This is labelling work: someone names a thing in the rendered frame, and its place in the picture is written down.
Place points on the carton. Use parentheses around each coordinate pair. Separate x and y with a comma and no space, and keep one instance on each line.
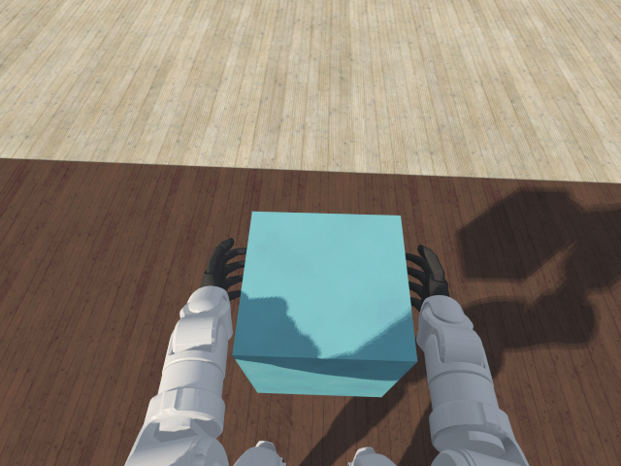
(325,306)

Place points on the robot right forearm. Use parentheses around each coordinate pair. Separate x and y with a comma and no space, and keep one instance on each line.
(465,412)

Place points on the robot left upper arm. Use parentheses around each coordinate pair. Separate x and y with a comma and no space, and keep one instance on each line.
(200,450)

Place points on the robot left forearm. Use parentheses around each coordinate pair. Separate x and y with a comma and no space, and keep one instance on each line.
(189,401)

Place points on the left robot hand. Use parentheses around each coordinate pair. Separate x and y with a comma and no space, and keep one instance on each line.
(217,271)

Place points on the left robot thigh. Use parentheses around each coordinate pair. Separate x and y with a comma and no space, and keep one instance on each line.
(257,456)

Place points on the right robot hand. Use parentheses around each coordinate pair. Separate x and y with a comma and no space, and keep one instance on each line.
(432,278)

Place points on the right robot shin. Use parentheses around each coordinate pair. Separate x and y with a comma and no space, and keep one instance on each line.
(364,451)

